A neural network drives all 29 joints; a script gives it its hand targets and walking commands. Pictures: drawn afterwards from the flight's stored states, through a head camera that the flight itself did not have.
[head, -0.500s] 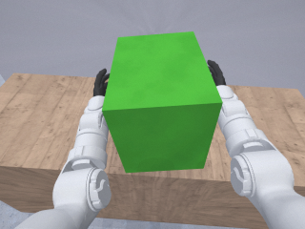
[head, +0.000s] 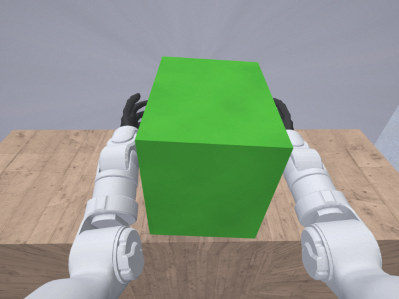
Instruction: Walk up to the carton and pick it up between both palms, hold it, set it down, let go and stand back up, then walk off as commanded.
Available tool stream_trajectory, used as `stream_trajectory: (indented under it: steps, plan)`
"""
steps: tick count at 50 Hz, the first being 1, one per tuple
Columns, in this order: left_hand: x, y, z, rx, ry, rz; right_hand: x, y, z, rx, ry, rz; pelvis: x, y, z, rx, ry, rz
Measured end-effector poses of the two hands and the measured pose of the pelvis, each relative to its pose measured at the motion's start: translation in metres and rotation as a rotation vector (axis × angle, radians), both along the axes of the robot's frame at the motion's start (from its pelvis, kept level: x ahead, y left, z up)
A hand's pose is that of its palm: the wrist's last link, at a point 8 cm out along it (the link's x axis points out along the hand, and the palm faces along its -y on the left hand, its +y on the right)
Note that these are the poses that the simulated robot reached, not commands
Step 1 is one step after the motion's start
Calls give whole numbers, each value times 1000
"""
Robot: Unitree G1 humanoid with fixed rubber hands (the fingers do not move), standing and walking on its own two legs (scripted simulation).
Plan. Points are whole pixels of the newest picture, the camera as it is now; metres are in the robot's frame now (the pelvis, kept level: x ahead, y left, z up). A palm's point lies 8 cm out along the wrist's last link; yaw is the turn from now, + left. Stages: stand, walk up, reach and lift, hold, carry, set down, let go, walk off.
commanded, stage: reach and lift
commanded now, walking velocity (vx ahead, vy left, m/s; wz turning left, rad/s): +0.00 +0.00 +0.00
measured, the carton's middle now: (206, 143) +0.40 -0.01 +0.14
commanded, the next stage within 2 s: hold in 0.84 s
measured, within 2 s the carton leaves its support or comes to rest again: neither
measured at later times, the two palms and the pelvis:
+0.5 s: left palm (137, 119) +0.44 +0.15 +0.18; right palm (279, 116) +0.43 -0.16 +0.19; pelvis +0.04 +0.00 +0.00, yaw +0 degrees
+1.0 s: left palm (118, 124) +0.37 +0.16 +0.22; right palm (280, 123) +0.38 -0.15 +0.21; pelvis +0.01 +0.00 +0.00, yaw +0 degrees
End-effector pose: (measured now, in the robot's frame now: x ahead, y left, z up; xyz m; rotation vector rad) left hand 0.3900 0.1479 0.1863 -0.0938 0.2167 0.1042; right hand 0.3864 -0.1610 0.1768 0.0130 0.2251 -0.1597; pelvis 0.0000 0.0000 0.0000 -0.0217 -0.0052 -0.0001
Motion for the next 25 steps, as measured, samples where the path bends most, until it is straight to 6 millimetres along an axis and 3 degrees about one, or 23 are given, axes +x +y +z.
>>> stream_trajectory:
  steps: [7,13,20,25]
  plan:
    - [0,13,6,21,5,23,8,13,1,-13,5,36,0,0,0,0,0,1]
    - [14,20,-1,2,12,24,24,19,5,-31,11,39,10,1,1,-1,14,1]
    - [43,11,-11,-19,27,-7,43,10,4,-53,26,5,29,1,2,1,40,2]
    - [51,-2,-4,27,-38,-42,45,-3,16,-24,-41,-25,41,2,2,-1,55,2]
